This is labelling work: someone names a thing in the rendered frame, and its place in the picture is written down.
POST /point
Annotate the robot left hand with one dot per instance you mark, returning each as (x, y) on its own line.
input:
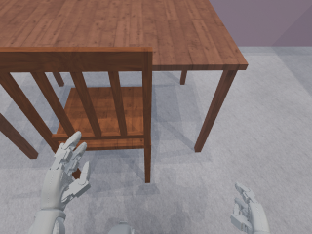
(59, 176)

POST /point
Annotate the chair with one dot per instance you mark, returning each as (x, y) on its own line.
(109, 118)

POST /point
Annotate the robot left forearm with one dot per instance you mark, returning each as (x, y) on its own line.
(48, 221)

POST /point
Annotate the left robot shin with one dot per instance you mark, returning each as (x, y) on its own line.
(123, 222)

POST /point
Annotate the table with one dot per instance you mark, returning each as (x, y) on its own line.
(185, 35)

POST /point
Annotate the robot left thigh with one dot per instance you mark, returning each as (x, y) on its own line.
(122, 229)

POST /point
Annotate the robot right hand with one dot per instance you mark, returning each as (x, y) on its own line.
(253, 217)

